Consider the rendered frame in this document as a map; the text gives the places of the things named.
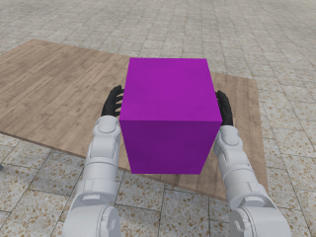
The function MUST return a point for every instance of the table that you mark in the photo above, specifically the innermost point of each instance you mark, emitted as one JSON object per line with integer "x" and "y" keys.
{"x": 51, "y": 95}

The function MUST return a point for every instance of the robot left forearm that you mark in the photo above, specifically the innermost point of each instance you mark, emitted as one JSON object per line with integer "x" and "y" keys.
{"x": 98, "y": 185}

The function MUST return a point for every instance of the robot right hand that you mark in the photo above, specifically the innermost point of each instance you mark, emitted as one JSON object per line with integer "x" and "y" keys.
{"x": 225, "y": 108}

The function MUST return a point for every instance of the carton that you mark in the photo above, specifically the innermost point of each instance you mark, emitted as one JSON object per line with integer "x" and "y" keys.
{"x": 169, "y": 115}

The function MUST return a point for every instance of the right robot upper arm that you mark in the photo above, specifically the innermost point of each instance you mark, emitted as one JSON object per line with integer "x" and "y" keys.
{"x": 256, "y": 221}

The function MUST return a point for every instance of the left robot upper arm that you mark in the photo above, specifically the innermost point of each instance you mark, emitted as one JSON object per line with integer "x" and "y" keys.
{"x": 101, "y": 220}

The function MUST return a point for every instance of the robot left hand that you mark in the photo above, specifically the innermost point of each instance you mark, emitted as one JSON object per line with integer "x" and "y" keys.
{"x": 110, "y": 105}

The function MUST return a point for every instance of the robot right forearm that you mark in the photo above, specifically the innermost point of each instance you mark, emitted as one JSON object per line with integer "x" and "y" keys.
{"x": 242, "y": 186}

